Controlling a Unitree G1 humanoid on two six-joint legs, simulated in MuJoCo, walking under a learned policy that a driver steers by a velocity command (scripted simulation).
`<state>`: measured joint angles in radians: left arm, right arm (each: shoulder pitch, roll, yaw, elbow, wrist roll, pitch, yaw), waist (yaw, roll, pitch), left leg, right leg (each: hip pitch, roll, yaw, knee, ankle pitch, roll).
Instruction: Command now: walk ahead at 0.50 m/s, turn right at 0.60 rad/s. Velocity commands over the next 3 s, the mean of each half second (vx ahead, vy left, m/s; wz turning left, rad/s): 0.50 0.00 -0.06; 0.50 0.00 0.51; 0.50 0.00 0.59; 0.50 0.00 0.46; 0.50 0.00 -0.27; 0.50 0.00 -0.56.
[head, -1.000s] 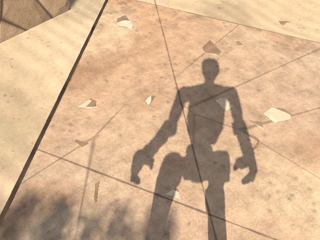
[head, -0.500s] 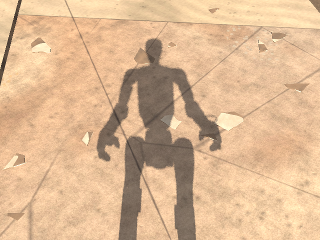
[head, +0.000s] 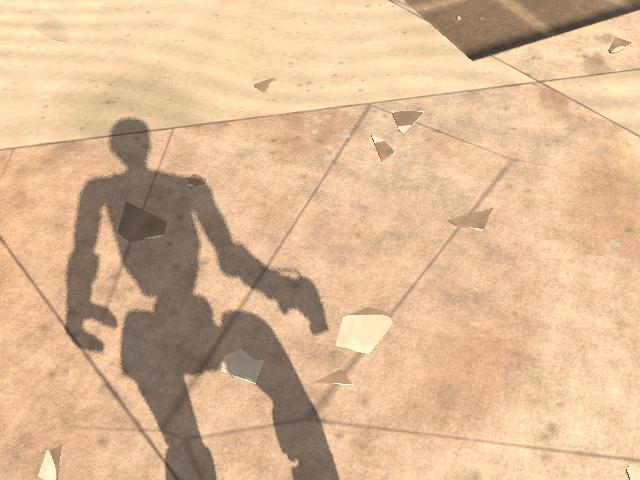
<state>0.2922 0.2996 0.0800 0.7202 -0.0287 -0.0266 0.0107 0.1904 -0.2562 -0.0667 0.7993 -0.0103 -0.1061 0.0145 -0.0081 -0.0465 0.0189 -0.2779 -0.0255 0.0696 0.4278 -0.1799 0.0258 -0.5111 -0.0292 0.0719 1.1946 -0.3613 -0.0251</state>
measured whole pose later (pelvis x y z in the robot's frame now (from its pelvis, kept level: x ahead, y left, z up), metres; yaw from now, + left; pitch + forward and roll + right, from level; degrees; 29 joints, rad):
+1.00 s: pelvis +0.52 +0.02 -0.01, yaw +19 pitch +2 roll -1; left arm 0.19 0.29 0.07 0.76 -0.01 -0.11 0.01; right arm 0.23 -0.29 -0.08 0.74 0.01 -0.04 0.04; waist -0.01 -0.01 0.06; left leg -0.36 -0.08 0.01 0.52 -0.19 0.10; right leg -0.45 -0.07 0.03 1.19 -0.38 0.01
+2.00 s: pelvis +0.97 +0.30 +0.00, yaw +50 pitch +1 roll +0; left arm 0.24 0.31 0.05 0.83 -0.02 -0.09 -0.01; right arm 0.22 -0.28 -0.06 0.66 0.00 -0.05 0.03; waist 0.01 -0.02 0.05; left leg -0.34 -0.06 0.03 0.49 -0.18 0.08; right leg -0.43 -0.10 0.00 1.18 -0.38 -0.01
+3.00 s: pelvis +1.42 +0.68 +0.00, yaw +20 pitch +1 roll +1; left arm 0.32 0.31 0.06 0.71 -0.02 -0.02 0.01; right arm 0.18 -0.26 -0.05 0.69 -0.01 -0.10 0.01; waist 0.01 -0.05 0.01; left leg -0.33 -0.02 0.03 0.49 -0.19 0.02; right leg -0.44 0.02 0.09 1.18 -0.39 -0.01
